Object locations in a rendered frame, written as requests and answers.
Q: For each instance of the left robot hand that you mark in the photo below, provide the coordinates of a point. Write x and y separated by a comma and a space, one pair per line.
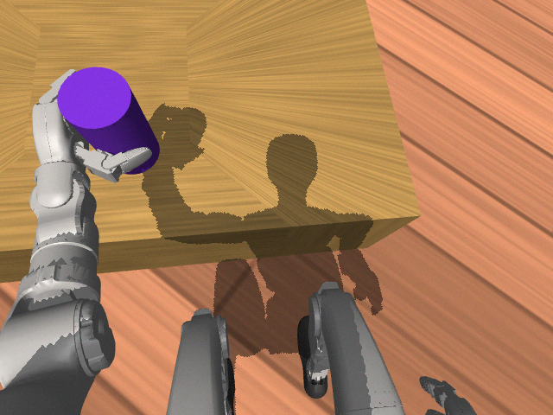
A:
56, 140

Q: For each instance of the can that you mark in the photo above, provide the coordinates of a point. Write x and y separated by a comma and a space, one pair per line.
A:
100, 105

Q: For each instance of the right robot hand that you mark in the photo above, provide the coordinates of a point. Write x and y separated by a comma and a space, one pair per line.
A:
445, 395

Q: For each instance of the left robot arm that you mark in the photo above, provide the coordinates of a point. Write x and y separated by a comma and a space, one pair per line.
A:
56, 337

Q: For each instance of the right robot foot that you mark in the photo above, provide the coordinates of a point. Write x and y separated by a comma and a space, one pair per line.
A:
314, 389

